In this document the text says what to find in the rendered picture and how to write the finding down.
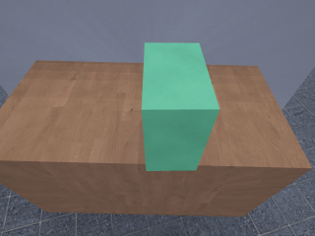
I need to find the pedestal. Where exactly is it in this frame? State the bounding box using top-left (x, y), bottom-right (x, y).
top-left (0, 60), bottom-right (312, 217)

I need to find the carton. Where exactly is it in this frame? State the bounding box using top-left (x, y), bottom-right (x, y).
top-left (142, 42), bottom-right (220, 171)

